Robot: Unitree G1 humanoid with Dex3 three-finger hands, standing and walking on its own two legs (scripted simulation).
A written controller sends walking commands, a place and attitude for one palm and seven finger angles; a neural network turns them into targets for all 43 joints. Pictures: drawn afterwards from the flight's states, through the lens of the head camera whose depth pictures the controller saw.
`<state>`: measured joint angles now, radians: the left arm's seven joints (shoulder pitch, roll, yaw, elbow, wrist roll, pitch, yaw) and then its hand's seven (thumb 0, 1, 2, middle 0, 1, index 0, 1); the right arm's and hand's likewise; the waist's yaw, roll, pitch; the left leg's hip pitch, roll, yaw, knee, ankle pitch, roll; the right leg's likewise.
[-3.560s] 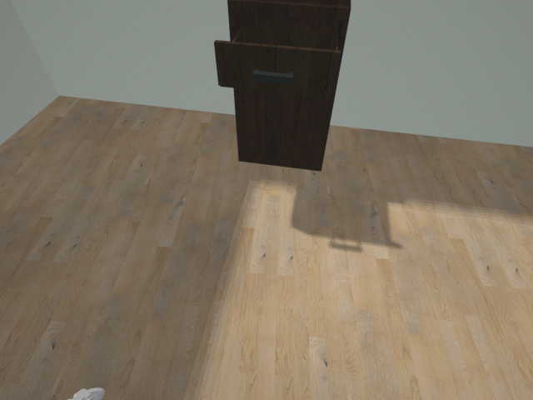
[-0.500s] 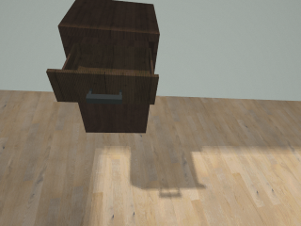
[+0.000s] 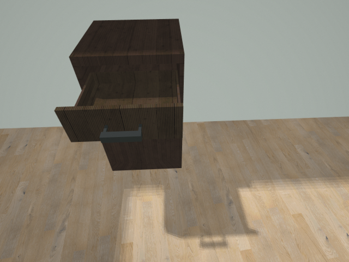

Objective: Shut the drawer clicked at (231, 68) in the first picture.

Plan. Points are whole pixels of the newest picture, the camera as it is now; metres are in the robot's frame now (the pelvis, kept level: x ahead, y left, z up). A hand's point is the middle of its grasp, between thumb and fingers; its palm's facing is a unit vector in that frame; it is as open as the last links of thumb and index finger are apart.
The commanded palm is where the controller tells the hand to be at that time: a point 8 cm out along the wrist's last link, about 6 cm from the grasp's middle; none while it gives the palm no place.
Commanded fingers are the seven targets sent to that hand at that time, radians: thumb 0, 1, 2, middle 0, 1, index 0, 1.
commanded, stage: take the last steps up to it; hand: left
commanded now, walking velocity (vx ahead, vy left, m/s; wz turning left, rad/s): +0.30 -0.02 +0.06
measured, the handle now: (122, 131) +0.55 +0.21 -0.06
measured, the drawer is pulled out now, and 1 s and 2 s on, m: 0.30 0.30 0.30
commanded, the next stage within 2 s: come to a stop and stand still in 0.70 s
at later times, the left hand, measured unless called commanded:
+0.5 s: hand out of the picture +0.03 +0.18 -0.18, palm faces +0.12 -0.99 -0.12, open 7.4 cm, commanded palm none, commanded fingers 0.00 0.90 0.90 -0.20 -0.30 -0.20 -0.30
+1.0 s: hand (125, 207) +0.32 +0.17 -0.16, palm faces +0.03 -0.97 -0.25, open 7.2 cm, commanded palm none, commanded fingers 0.00 0.90 0.90 -0.20 -0.30 -0.20 -0.30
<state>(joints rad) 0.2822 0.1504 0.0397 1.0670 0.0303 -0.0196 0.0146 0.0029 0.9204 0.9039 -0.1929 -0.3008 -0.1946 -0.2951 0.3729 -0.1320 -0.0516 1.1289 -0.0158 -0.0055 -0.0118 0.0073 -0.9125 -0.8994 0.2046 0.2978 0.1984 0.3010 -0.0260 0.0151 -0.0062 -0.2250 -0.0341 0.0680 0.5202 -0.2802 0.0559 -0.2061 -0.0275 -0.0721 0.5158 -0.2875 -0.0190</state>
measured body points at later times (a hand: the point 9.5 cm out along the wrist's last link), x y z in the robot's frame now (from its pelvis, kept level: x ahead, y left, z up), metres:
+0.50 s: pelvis +0.14 +0.03 -0.01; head +0.15 +0.06 +0.44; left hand +0.03 +0.23 -0.17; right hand +0.24 -0.19 -0.14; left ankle +0.17 +0.14 -0.73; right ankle +0.04 -0.09 -0.67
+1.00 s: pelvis +0.26 -0.02 +0.00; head +0.28 -0.04 +0.45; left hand +0.32 +0.22 -0.14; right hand +0.26 -0.23 -0.17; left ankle +0.24 +0.12 -0.69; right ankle +0.30 -0.10 -0.73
